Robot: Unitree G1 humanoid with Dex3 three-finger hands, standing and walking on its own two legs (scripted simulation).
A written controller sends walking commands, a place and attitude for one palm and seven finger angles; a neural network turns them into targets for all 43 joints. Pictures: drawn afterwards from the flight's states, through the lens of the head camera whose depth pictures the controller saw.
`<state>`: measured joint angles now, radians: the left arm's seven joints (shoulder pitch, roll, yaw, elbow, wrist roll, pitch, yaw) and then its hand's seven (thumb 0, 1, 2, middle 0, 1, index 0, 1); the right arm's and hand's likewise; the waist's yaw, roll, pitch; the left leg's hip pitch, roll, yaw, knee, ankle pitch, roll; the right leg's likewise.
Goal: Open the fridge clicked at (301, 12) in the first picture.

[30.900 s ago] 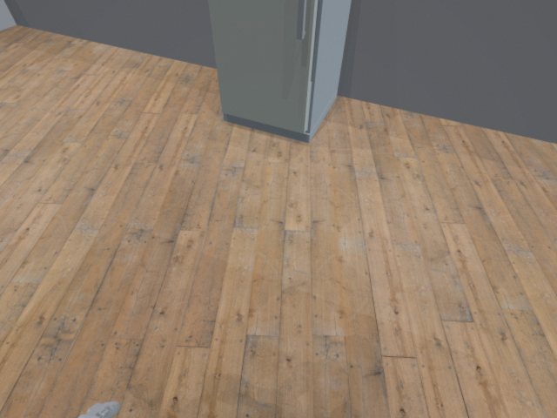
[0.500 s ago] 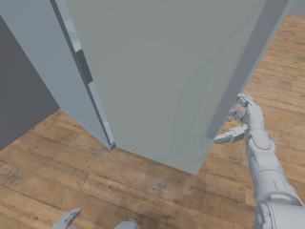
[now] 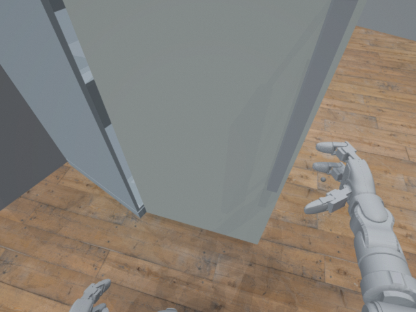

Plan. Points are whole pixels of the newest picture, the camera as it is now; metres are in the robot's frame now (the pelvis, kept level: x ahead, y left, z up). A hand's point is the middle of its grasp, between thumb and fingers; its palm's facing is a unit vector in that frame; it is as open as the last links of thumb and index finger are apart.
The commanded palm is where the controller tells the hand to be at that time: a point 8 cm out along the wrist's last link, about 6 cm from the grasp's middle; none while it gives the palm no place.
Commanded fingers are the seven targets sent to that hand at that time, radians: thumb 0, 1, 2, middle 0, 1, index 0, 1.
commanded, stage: slip the hand off the handle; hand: right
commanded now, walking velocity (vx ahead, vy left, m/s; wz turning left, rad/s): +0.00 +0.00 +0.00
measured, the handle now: (297, 117) +0.48 -0.13 +0.12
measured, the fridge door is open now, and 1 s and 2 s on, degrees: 71 71 71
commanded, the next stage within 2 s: draw the hand back to the body in 0.64 s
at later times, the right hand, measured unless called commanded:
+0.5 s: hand (317, 211) +0.31 -0.17 +0.05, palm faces +0.00 +0.99 -0.14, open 14.7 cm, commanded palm +0.27 -0.21 +0.06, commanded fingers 0.00 0.55 -0.20 0.25 1.15 0.25 1.15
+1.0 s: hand (340, 224) +0.27 -0.18 +0.10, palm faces +0.35 +0.94 -0.01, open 14.7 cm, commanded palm +0.22 -0.22 +0.09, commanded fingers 0.00 0.55 -0.20 0.25 1.15 0.25 1.15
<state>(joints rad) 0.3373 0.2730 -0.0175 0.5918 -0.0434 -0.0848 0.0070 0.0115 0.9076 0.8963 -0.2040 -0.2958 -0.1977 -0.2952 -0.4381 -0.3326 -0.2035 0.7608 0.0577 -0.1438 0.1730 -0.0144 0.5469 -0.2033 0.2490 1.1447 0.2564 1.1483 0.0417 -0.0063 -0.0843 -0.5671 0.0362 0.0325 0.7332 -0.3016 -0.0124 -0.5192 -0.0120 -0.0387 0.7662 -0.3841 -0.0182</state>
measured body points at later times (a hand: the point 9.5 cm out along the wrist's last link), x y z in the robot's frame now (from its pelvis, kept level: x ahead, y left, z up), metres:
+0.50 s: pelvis +0.00 +0.01 +0.00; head +0.01 +0.02 +0.45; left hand +0.16 +0.25 -0.08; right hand +0.31 -0.22 +0.06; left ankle +0.04 +0.13 -0.71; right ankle +0.00 -0.11 -0.71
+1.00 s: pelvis +0.01 +0.02 -0.01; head +0.01 +0.02 +0.44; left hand +0.19 +0.23 -0.08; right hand +0.24 -0.23 +0.10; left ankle +0.04 +0.13 -0.71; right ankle +0.00 -0.11 -0.71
